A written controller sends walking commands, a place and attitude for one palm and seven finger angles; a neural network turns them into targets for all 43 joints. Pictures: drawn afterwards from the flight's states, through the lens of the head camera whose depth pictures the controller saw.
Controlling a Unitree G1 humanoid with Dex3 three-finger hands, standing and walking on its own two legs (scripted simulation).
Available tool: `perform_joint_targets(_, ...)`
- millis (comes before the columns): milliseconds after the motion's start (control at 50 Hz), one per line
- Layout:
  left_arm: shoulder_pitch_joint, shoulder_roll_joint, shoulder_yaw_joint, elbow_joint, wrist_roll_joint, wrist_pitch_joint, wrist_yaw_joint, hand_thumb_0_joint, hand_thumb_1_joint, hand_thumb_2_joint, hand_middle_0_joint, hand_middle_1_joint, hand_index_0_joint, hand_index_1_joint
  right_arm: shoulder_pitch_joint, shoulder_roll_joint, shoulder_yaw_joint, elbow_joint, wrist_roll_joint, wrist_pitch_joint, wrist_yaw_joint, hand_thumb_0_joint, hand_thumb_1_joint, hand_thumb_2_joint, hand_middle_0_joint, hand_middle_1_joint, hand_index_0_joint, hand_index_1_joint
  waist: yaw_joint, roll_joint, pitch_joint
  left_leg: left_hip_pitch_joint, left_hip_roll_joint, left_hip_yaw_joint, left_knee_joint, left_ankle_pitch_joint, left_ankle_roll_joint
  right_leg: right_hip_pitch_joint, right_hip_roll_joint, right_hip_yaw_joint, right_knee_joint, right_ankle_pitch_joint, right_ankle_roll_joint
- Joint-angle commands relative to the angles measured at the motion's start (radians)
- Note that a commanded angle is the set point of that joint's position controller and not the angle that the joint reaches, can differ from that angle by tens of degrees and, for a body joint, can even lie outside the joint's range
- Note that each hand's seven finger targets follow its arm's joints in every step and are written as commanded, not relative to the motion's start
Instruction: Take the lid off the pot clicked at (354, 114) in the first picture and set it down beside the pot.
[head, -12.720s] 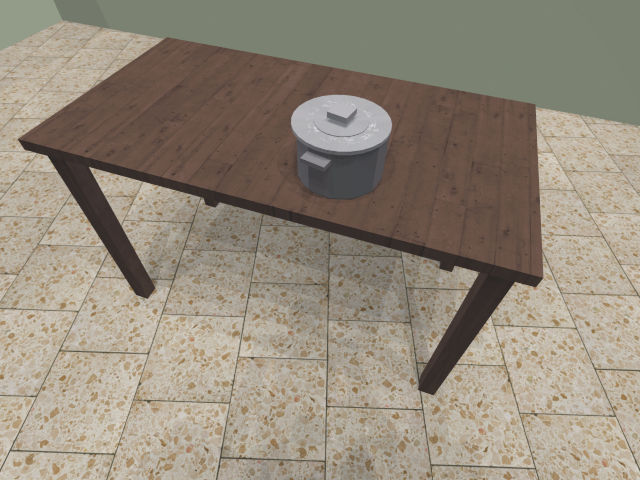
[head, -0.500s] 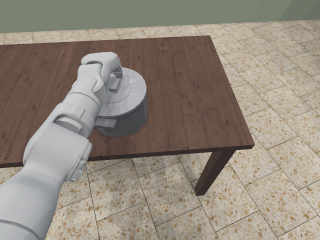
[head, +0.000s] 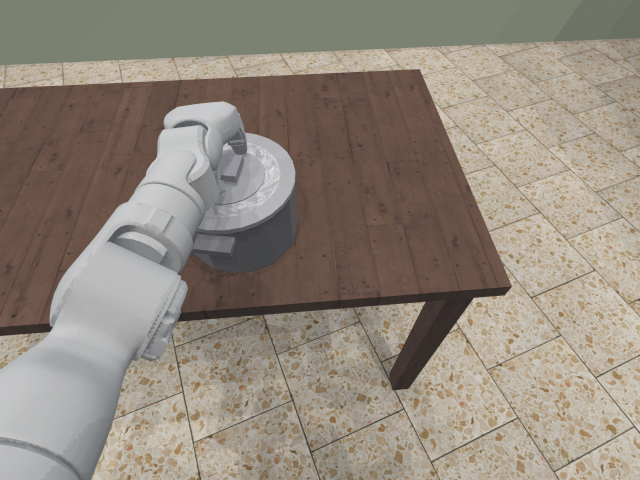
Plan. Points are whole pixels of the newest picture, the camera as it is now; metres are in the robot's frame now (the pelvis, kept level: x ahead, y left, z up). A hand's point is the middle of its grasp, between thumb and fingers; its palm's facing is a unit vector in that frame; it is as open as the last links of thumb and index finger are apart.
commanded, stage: close the fingers and squeeze the knob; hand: left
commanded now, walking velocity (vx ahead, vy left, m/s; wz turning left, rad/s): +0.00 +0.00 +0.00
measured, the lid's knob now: (225, 167) +0.53 +0.09 +0.08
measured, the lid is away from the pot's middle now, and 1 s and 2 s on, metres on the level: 0.00 0.01 0.01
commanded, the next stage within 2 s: lift the lid straight up in 1.38 s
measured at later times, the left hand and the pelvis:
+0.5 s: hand (208, 169) +0.50 +0.10 +0.10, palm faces -0.36 -0.05 -0.93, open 8.5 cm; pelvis +0.01 +0.00 +0.00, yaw +0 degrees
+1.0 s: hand (210, 172) +0.50 +0.10 +0.10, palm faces -0.37 -0.03 -0.93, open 8.0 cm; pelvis +0.01 +0.00 +0.00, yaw +1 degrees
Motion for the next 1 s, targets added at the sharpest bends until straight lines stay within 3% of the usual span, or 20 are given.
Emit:
perform_joint_targets(0, -0.415, 0.195, 0.05, -0.14, 0.01, -0.003, 0.018, 0.0, -0.079, 1.038, -0.532, -0.742, -0.532, -0.742, 0.068, -0.149, -0.054, -0.083, -0.006, -0.026, -0.009, 0.0, -0.9, -0.9, 0.2, 0.3, 0.2, 0.3, 0.001, -0.085, -0.394, 0.3, 0.015, -0.08, -0.016, 0.313, 0.01, 0.103, 0.018, 0.002, -0.051, 0.371, -0.018)
perform_joint_targets(60, -0.392, 0.117, -0.006, -0.116, 0.015, -0.009, 0.009, 0.0, -0.051, 1.036, -0.535, -0.79, -0.535, -0.79, 0.062, -0.147, -0.058, -0.081, 0.0, -0.026, -0.006, 0.0, -0.9, -0.9, 0.2, 0.3, 0.2, 0.3, -0.011, -0.111, -0.326, 0.289, 0.022, -0.084, -0.013, 0.313, 0.01, 0.052, 0.022, -0.009, -0.061, 0.341, -0.02)
perform_joint_targets(80, -0.408, 0.167, 0.025, -0.114, 0.019, -0.007, 0.014, 0.0, -0.041, 1.035, -0.537, -0.805, -0.537, -0.805, 0.067, -0.156, -0.057, -0.073, -0.001, -0.024, -0.007, 0.0, -0.9, -0.9, 0.2, 0.3, 0.2, 0.3, -0.012, -0.108, -0.31, 0.284, 0.023, -0.081, -0.016, 0.286, 0.009, 0.044, 0.023, -0.006, -0.063, 0.326, -0.018)
perform_joint_targets(100, -0.433, 0.177, 0.029, -0.131, 0.014, -0.006, 0.016, 0.0, -0.031, 1.033, -0.539, -0.819, -0.539, -0.819, 0.068, -0.155, -0.056, -0.074, -0.003, -0.023, -0.008, 0.0, -0.9, -0.9, 0.2, 0.3, 0.2, 0.3, -0.015, -0.097, -0.319, 0.284, 0.02, -0.079, -0.02, 0.271, 0.01, 0.053, 0.023, -0.002, -0.063, 0.319, -0.017)
perform_joint_targets(120, -0.441, 0.248, 0.089, -0.133, 0.009, -0.006, 0.025, 0.0, -0.021, 1.031, -0.541, -0.833, -0.541, -0.833, 0.074, -0.155, -0.054, -0.074, -0.005, -0.024, -0.011, 0.0, -0.9, -0.9, 0.2, 0.3, 0.2, 0.3, -0.003, -0.101, -0.333, 0.272, 0.017, -0.078, -0.022, 0.266, 0.012, 0.085, 0.021, 0.002, -0.063, 0.331, -0.018)
perform_joint_targets(220, -0.394, 0.151, 0.014, -0.149, 0.019, -0.01, 0.019, 0.0, 0.032, 1.017, -0.557, -0.893, -0.557, -0.893, 0.065, -0.144, -0.057, -0.083, -0.003, -0.026, -0.003, 0.0, -0.9, -0.9, 0.2, 0.3, 0.2, 0.3, -0.002, -0.065, -0.36, 0.327, 0.021, -0.085, -0.012, 0.34, 0.005, 0.061, 0.022, -0.008, -0.056, 0.36, -0.021)
perform_joint_targets(280, -0.396, 0.197, 0.055, -0.181, 0.016, -0.022, 0.02, 0.0, 0.065, 1.004, -0.57, -0.923, -0.57, -0.923, 0.064, -0.148, -0.061, -0.086, -0.007, -0.023, -0.002, 0.0, -0.9, -0.9, 0.2, 0.3, 0.2, 0.3, 0.005, -0.082, -0.388, 0.334, 0.022, -0.086, -0.007, 0.356, 0.008, 0.088, 0.022, -0.003, -0.056, 0.382, -0.02)
perform_joint_targets(400, -0.425, 0.179, 0.042, -0.194, 0.005, -0.015, 0.025, 0.0, 0.135, 0.97, -0.601, -0.972, -0.601, -0.972, 0.064, -0.147, -0.064, -0.076, -0.004, -0.019, 0.002, 0.0, -0.9, -0.9, 0.2, 0.3, 0.2, 0.3, 0.0, -0.072, -0.381, 0.352, 0.023, -0.089, -0.01, 0.382, 0.007, 0.076, 0.023, -0.007, -0.055, 0.394, -0.02)
perform_joint_targets(420, -0.388, 0.144, 0.016, -0.165, 0.006, -0.01, 0.022, 0.0, 0.147, 0.962, -0.607, -0.979, -0.607, -0.979, 0.061, -0.143, -0.06, -0.079, -0.004, -0.019, 0.003, 0.0, -0.9, -0.9, 0.2, 0.3, 0.2, 0.3, 0.001, -0.069, -0.372, 0.346, 0.018, -0.089, -0.008, 0.391, 0.006, 0.071, 0.025, -0.01, -0.052, 0.394, -0.021)
perform_joint_targets(480, -0.418, 0.191, 0.059, -0.246, 0.007, -0.028, 0.025, 0.0, 0.184, 0.939, -0.626, -0.997, -0.626, -0.997, 0.056, -0.143, -0.064, -0.085, -0.01, -0.016, 0.009, 0.0, -0.9, -0.9, 0.2, 0.3, 0.2, 0.3, 0.016, -0.04, -0.43, 0.393, 0.025, -0.102, 0.002, 0.467, 0.003, 0.09, 0.02, -0.008, -0.044, 0.434, -0.023)
perform_joint_targets(500, -0.405, 0.121, 0.002, -0.248, 0.007, -0.026, 0.021, 0.0, 0.197, 0.93, -0.633, -1.003, -0.633, -1.003, 0.046, -0.134, -0.065, -0.091, -0.008, -0.016, 0.013, 0.0, -0.9, -0.9, 0.2, 0.3, 0.2, 0.3, 0.008, -0.029, -0.434, 0.415, 0.024, -0.103, 0.004, 0.488, 0.001, 0.072, 0.023, -0.01, -0.044, 0.427, -0.021)
perform_joint_targets(560, -0.378, 0.055, -0.03, -0.226, -0.006, -0.027, 0.014, 0.0, 0.236, 0.902, -0.655, -1.017, -0.655, -1.017, 0.045, -0.133, -0.071, -0.083, -0.008, -0.008, 0.02, 0.0, -0.9, -0.9, 0.2, 0.3, 0.2, 0.3, 0.002, -0.066, -0.382, 0.403, 0.03, -0.108, 0.013, 0.512, 0.003, 0.037, 0.026, -0.02, -0.049, 0.421, -0.021)
perform_joint_targets(600, -0.405, 0.127, 0.019, -0.236, -0.005, -0.018, 0.023, 0.0, 0.263, 0.881, -0.67, -1.024, -0.67, -1.024, 0.045, -0.142, -0.07, -0.074, -0.009, -0.002, 0.02, 0.0, -0.9, -0.9, 0.2, 0.3, 0.2, 0.3, 0.004, -0.071, -0.395, 0.391, 0.027, -0.1, 0.005, 0.468, 0.003, 0.065, 0.025, -0.013, -0.046, 0.43, -0.019)
perform_joint_targets(660, -0.414, 0.058, -0.022, -0.237, -0.027, -0.014, 0.016, 0.0, 0.304, 0.845, -0.693, -1.033, -0.693, -1.033, 0.035, -0.137, -0.068, -0.073, -0.008, 0.0, 0.018, 0.0, -0.9, -0.9, 0.2, 0.3, 0.2, 0.3, -0.003, -0.079, -0.388, 0.38, 0.022, -0.096, 0.003, 0.456, 0.005, 0.062, 0.021, -0.015, -0.047, 0.433, -0.021)
perform_joint_targets(720, -0.407, 0.115, 0.013, -0.251, -0.016, -0.013, 0.021, 0.0, 0.347, 0.805, -0.719, -1.039, -0.719, -1.039, 0.03, -0.137, -0.066, -0.073, -0.01, 0.002, 0.021, 0.0, -0.9, -0.9, 0.2, 0.3, 0.2, 0.3, 0.006, -0.07, -0.411, 0.395, 0.02, -0.097, 0.007, 0.471, 0.004, 0.089, 0.02, -0.009, -0.044, 0.459, -0.02)
perform_joint_targets(760, -0.385, 0.056, -0.023, -0.238, -0.026, -0.017, 0.01, 0.0, 0.351, 0.822, -0.713, -1.036, -0.708, -1.029, 0.023, -0.133, -0.066, -0.079, -0.009, 0.005, 0.02, 0.0, -0.9, -0.9, 0.2, 0.3, 0.2, 0.3, 0.001, -0.094, -0.401, 0.379, 0.017, -0.095, 0.011, 0.476, 0.007, 0.089, 0.019, -0.009, -0.046, 0.466, -0.021)
perform_joint_targets(820, -0.406, 0.064, -0.029, -0.24, -0.024, -0.011, 0.011, 0.0, 0.347, 0.878, -0.699, -1.034, -0.672, -1.007, 0.022, -0.136, -0.064, -0.073, -0.006, 0.008, 0.02, 0.0, -0.9, -0.9, 0.2, 0.3, 0.2, 0.3, -0.004, -0.096, -0.368, 0.359, 0.014, -0.088, 0.001, 0.419, 0.009, 0.088, 0.02, -0.01, -0.05, 0.449, -0.018)
perform_joint_targets(840, -0.375, 0.104, 0.002, -0.193, -0.019, -0.004, 0.014, 0.0, 0.354, 0.888, -0.701, -1.036, -0.665, -1.003, 0.022, -0.138, -0.062, -0.07, -0.003, 0.009, 0.017, 0.0, -0.9, -0.9, 0.2, 0.3, 0.2, 0.3, -0.001, -0.128, -0.353, 0.335, 0.012, -0.086, -0.001, 0.389, 0.01, 0.098, 0.021, -0.008, -0.052, 0.438, -0.018)
perform_joint_targets(940, -0.427, 0.074, -0.027, -0.246, -0.017, -0.011, 0.01, 0.0, 0.406, 0.915, -0.733, -1.052, -0.651, -0.996, 0.018, -0.133, -0.061, -0.074, -0.006, 0.006, 0.016, 0.0, -0.9, -0.9, 0.2, 0.3, 0.2, 0.3, -0.005, -0.063, -0.392, 0.374, 0.01, -0.09, 0.002, 0.41, 0.007, 0.088, 0.018, -0.007, -0.046, 0.44, -0.022)
perform_joint_targets(980, -0.401, 0.105, 0.002, -0.251, -0.012, -0.025, 0.006, 0.0, 0.428, 0.923, -0.745, -1.059, -0.653, -0.998, 0.019, -0.134, -0.063, -0.079, -0.009, 0.005, 0.016, 0.0, -0.9, -0.9, 0.2, 0.3, 0.2, 0.3, 0.003, -0.067, -0.42, 0.385, 0.012, -0.091, 0.014, 0.455, 0.009, 0.106, 0.017, -0.001, -0.043, 0.477, -0.022)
